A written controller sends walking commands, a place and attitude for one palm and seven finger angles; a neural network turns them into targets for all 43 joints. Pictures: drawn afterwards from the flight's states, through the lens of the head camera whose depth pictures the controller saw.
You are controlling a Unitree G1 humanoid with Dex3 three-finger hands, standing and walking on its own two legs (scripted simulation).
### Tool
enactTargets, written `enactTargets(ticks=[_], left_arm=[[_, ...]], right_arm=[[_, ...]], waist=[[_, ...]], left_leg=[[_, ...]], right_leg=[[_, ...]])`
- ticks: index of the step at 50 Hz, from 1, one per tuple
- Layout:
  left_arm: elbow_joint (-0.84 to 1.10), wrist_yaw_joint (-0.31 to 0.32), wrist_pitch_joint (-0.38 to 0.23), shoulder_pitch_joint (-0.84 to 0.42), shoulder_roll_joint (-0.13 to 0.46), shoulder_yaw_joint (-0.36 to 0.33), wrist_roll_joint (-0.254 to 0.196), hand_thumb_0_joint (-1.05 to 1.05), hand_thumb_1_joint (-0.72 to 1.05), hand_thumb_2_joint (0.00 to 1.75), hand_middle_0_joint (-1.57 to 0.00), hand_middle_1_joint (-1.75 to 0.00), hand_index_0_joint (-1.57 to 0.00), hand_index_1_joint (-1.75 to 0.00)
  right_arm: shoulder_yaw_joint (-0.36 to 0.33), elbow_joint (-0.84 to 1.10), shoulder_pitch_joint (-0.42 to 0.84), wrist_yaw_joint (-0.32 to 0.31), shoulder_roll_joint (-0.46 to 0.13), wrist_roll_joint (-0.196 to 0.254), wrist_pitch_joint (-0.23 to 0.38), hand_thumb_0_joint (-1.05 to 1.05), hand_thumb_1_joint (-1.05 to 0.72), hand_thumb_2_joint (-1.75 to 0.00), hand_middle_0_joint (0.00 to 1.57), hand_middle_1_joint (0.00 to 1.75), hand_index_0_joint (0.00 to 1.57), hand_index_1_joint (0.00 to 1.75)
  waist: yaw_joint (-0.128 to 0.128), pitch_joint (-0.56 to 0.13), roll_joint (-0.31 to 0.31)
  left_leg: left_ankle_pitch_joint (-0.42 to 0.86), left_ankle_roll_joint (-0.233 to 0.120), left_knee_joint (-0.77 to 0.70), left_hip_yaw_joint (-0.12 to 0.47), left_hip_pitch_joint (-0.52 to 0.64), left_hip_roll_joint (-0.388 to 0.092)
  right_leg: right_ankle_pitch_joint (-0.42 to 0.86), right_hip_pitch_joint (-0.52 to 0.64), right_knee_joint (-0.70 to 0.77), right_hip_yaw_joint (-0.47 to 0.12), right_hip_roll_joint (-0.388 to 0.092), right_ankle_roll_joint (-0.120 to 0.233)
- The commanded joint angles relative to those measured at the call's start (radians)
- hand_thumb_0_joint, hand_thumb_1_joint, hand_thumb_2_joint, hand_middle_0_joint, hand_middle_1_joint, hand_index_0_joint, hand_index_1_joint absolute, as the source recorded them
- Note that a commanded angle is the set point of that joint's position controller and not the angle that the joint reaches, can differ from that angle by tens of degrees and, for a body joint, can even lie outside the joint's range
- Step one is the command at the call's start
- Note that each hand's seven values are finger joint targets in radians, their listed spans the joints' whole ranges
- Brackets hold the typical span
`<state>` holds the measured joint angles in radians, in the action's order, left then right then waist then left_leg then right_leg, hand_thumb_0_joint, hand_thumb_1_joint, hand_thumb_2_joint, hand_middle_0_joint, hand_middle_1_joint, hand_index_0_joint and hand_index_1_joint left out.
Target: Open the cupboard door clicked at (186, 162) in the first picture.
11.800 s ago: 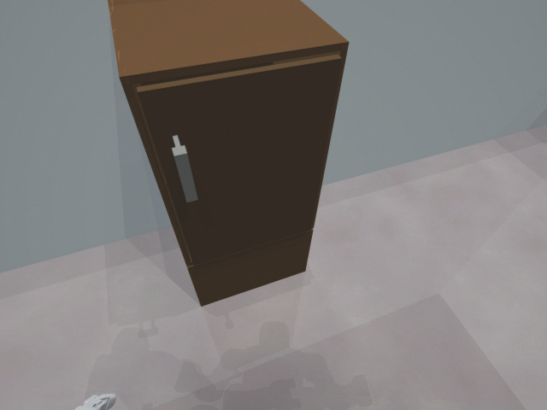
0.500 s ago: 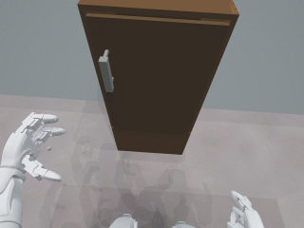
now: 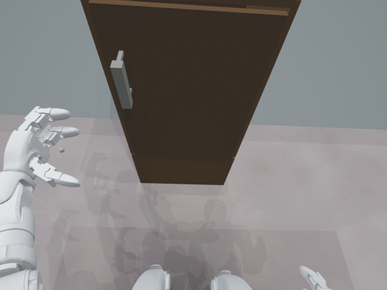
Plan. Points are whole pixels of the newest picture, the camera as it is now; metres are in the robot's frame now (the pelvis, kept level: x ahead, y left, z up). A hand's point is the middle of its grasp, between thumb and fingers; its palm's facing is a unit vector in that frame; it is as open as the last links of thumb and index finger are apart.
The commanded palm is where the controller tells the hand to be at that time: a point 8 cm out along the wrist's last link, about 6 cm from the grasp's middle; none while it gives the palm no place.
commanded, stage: move the hooked fingers beside the handle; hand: left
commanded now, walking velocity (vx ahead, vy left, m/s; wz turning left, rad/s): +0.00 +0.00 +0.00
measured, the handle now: (124, 80) +0.58 +0.19 +0.05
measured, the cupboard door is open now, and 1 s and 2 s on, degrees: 0 0 0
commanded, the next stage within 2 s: slide the fingers in behind the handle in 1.84 s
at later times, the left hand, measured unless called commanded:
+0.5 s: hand (83, 117) +0.45 +0.25 +0.06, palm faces +0.00 -1.00 -0.02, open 14.0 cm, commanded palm +0.44 +0.30 +0.06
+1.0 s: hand (94, 94) +0.52 +0.24 +0.06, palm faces +0.01 -1.00 -0.02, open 14.0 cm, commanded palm +0.52 +0.29 +0.05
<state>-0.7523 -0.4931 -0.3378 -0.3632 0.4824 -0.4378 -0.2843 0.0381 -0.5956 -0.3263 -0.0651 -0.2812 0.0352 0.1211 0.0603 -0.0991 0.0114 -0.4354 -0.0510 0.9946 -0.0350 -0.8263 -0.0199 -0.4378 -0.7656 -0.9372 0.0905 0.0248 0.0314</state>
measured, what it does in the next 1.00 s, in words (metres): stands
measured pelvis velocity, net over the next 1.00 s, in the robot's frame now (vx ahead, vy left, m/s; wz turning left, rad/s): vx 0.00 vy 0.00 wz -0.03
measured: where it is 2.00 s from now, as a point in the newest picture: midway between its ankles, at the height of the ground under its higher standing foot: outside the picture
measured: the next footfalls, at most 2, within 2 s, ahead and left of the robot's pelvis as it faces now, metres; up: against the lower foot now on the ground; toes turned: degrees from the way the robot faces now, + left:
none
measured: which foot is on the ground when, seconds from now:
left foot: down 0.00-1.00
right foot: down 0.00-1.00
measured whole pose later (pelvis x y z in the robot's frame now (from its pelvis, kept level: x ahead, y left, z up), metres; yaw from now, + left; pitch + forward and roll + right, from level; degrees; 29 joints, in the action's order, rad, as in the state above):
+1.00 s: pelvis +0.00 +0.00 -0.02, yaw -2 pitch +24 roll -4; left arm -1.26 -0.40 -0.35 -0.96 0.72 -0.48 -0.09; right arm 0.07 -0.61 -0.38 -0.04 -0.29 0.00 -0.05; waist 0.20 -0.09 0.02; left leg -0.47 -0.05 1.10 -0.02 -1.06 -0.05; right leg -0.45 -0.99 -1.01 0.10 0.05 0.04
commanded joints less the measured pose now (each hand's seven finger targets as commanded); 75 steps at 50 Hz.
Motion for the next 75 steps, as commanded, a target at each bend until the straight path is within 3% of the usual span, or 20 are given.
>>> enactTargets(ticks=[1,4,8,13,21,24,31,32,36,41,44,47,49,52,57,63,65,69,72,75], left_arm=[[0.173,0.002,-0.079,-0.389,0.271,-0.041,-0.008,0.00,-0.50,0.30,-0.30,-1.20,-0.30,-1.20],[0.130,0.017,-0.081,-0.449,0.270,-0.028,0.010,0.00,-0.50,0.30,-0.30,-1.20,-0.30,-1.20],[0.129,0.051,-0.090,-0.490,0.280,-0.031,0.032,0.00,-0.50,0.30,-0.30,-1.20,-0.30,-1.20],[-0.007,0.076,-0.074,-0.526,0.293,-0.039,0.053,0.00,-0.50,0.30,-0.30,-1.20,-0.30,-1.20],[-0.049,0.085,-0.124,-0.657,0.344,-0.055,0.086,0.00,-0.50,0.30,-0.30,-1.20,-0.30,-1.20],[-0.101,0.083,-0.127,-0.706,0.317,-0.026,0.090,0.00,-0.50,0.30,-0.30,-1.20,-0.30,-1.20],[-0.167,0.093,-0.119,-0.834,0.424,-0.066,0.119,0.00,-0.50,0.30,-0.30,-1.20,-0.30,-1.20],[-0.191,0.095,-0.118,-0.804,0.460,-0.096,0.127,0.00,-0.50,0.30,-0.30,-1.20,-0.30,-1.20],[-0.158,0.092,-0.136,-0.883,0.453,-0.073,0.130,0.00,-0.50,0.30,-0.30,-1.20,-0.30,-1.20],[-0.283,0.084,-0.092,-0.872,0.467,-0.070,0.139,0.00,-0.50,0.30,-0.30,-1.20,-0.30,-1.20],[-0.344,0.086,-0.057,-0.961,0.483,-0.040,0.157,0.00,-0.50,0.30,-0.30,-1.20,-0.30,-1.20],[-0.278,0.098,-0.088,-1.032,0.577,-0.094,0.172,0.00,-0.50,0.30,-0.30,-1.20,-0.30,-1.20],[-0.241,0.103,-0.111,-1.067,0.586,-0.103,0.176,0.00,-0.50,0.30,-0.30,-1.20,-0.30,-1.20],[-0.312,0.097,-0.095,-1.063,0.580,-0.094,0.177,0.00,-0.50,0.30,-0.30,-1.20,-0.30,-1.20],[-0.370,0.070,-0.021,-0.949,0.617,-0.105,0.200,0.00,-0.50,0.30,-0.30,-1.20,-0.30,-1.20],[-0.142,0.082,-0.100,-0.981,0.647,-0.179,0.159,0.00,-0.50,0.30,-0.30,-1.20,-0.30,-1.20],[-0.130,0.084,-0.114,-0.972,0.598,-0.160,0.144,0.00,-0.50,0.30,-0.30,-1.20,-0.30,-1.20],[-0.282,0.078,-0.056,-0.953,0.480,-0.058,0.161,0.00,-0.50,0.30,-0.30,-1.20,-0.30,-1.20],[-0.276,0.078,-0.046,-0.933,0.462,-0.033,0.174,0.00,-0.50,0.30,-0.30,-1.20,-0.30,-1.20],[-0.256,0.093,-0.070,-0.938,0.433,-0.027,0.159,0.00,-0.50,0.30,-0.30,-1.20,-0.30,-1.20]], right_arm=[[-0.070,0.085,-0.055,-0.014,-0.173,0.002,0.026,0.00,-0.90,-0.90,0.20,0.30,0.20,0.30],[-0.069,0.073,-0.063,-0.015,-0.173,0.002,0.014,0.00,-0.90,-0.90,0.20,0.30,0.20,0.30],[-0.074,0.066,-0.086,-0.008,-0.174,-0.005,-0.001,0.00,-0.90,-0.90,0.20,0.30,0.20,0.30],[-0.071,0.059,-0.108,0.000,-0.180,-0.006,-0.037,0.00,-0.90,-0.90,0.20,0.30,0.20,0.30],[-0.072,0.051,-0.144,0.010,-0.184,-0.016,-0.085,0.00,-0.90,-0.90,0.20,0.30,0.20,0.30],[-0.071,0.036,-0.149,0.012,-0.183,-0.016,-0.100,0.00,-0.90,-0.90,0.20,0.30,0.20,0.30],[-0.061,0.023,-0.177,0.004,-0.194,-0.021,-0.129,0.00,-0.90,-0.90,0.20,0.30,0.20,0.30],[-0.061,0.025,-0.182,0.005,-0.195,-0.022,-0.134,0.00,-0.90,-0.90,0.20,0.30,0.20,0.30],[-0.059,0.018,-0.196,0.010,-0.193,-0.028,-0.144,0.00,-0.90,-0.90,0.20,0.30,0.20,0.30],[-0.052,0.014,-0.211,0.009,-0.202,-0.026,-0.165,0.00,-0.90,-0.90,0.20,0.30,0.20,0.30],[-0.042,0.017,-0.219,0.004,-0.206,-0.022,-0.168,0.00,-0.90,-0.90,0.20,0.30,0.20,0.30],[-0.041,0.018,-0.234,0.002,-0.212,-0.032,-0.166,0.00,-0.90,-0.90,0.20,0.30,0.20,0.30],[-0.042,0.011,-0.247,0.007,-0.209,-0.040,-0.166,0.00,-0.90,-0.90,0.20,0.30,0.20,0.30],[-0.038,0.001,-0.261,0.014,-0.213,-0.040,-0.173,0.00,-0.90,-0.90,0.20,0.30,0.20,0.30],[-0.031,0.034,-0.273,0.017,-0.216,-0.037,-0.196,0.00,-0.90,-0.90,0.20,0.30,0.20,0.30],[-0.056,0.034,-0.285,0.027,-0.217,-0.048,-0.197,0.00,-0.90,-0.90,0.20,0.30,0.20,0.30],[-0.059,0.026,-0.286,0.033,-0.214,-0.046,-0.197,0.00,-0.90,-0.90,0.20,0.30,0.20,0.30],[-0.052,-0.001,-0.284,0.033,-0.209,-0.038,-0.211,0.00,-0.90,-0.90,0.20,0.30,0.20,0.30],[-0.052,0.004,-0.284,0.027,-0.209,-0.040,-0.218,0.00,-0.90,-0.90,0.20,0.30,0.20,0.30],[-0.052,0.008,-0.280,0.029,-0.205,-0.046,-0.218,0.00,-0.90,-0.90,0.20,0.30,0.20,0.30]], waist=[[0.017,-0.358,0.098],[0.024,-0.351,0.132],[0.014,-0.421,0.169],[0.033,-0.367,0.070],[0.036,-0.445,0.150],[0.060,-0.421,0.122],[0.081,-0.448,0.138],[0.066,-0.458,0.150],[0.086,-0.519,0.194],[0.109,-0.445,0.138],[0.148,-0.367,0.100],[0.138,-0.488,0.181],[0.138,-0.561,0.228],[0.158,-0.534,0.216],[0.126,-0.515,0.199],[0.105,-0.651,0.250],[0.114,-0.645,0.251],[0.154,-0.456,0.204],[0.138,-0.455,0.258],[0.141,-0.446,0.233]], left_leg=[[0.284,0.023,-0.127,0.094,0.289,-0.009],[0.272,0.028,-0.132,0.106,0.307,-0.011],[0.378,0.044,-0.126,0.126,0.390,-0.020],[0.341,0.034,-0.117,0.114,0.296,-0.020],[0.428,0.042,-0.085,0.119,0.355,-0.027],[0.387,0.038,-0.080,0.123,0.339,-0.029],[0.359,0.023,-0.051,0.111,0.274,-0.022],[0.372,0.024,-0.046,0.106,0.265,-0.020],[0.437,0.027,-0.027,0.113,0.318,-0.026],[0.375,0.016,-0.023,0.103,0.225,-0.026],[0.270,0.003,-0.015,0.097,0.115,-0.021],[0.335,0.007,0.013,0.101,0.172,-0.024],[0.409,0.013,0.030,0.113,0.228,-0.028],[0.425,0.014,0.042,0.121,0.221,-0.035],[0.410,0.008,0.028,0.100,0.148,-0.028],[0.551,0.021,0.025,0.123,0.314,-0.041],[0.576,0.023,0.024,0.129,0.357,-0.043],[0.449,0.018,-0.005,0.128,0.294,-0.041],[0.493,0.031,-0.020,0.141,0.360,-0.046],[0.527,0.037,-0.018,0.156,0.382,-0.051]], right_leg=[[0.210,0.066,0.100,-0.066,0.012,-0.002],[0.179,0.022,0.098,-0.059,0.009,0.000],[0.214,0.003,0.082,-0.048,0.011,0.003],[0.222,0.011,0.081,-0.048,0.015,-0.005],[0.252,-0.027,0.053,-0.052,0.024,0.001],[0.231,-0.050,0.060,-0.050,0.025,-0.002],[0.246,-0.040,0.049,-0.067,0.025,-0.006],[0.258,-0.024,0.046,-0.070,0.025,-0.004],[0.292,-0.042,0.036,-0.069,0.030,-0.006],[0.274,-0.047,0.046,-0.070,0.032,-0.012],[0.217,-0.059,0.057,-0.081,0.031,-0.018],[0.252,-0.059,0.033,-0.086,0.032,-0.013],[0.288,-0.074,0.013,-0.079,0.033,-0.011],[0.292,-0.107,0.009,-0.071,0.039,-0.013],[0.323,-0.043,0.013,-0.071,0.039,-0.016],[0.385,-0.031,0.010,-0.063,0.049,-0.009],[0.382,-0.059,0.015,-0.058,0.055,-0.005],[0.280,-0.134,0.053,-0.046,0.053,-0.013],[0.261,-0.177,0.056,-0.036,0.050,-0.005],[0.256,-0.199,0.049,-0.028,0.052,-0.001]])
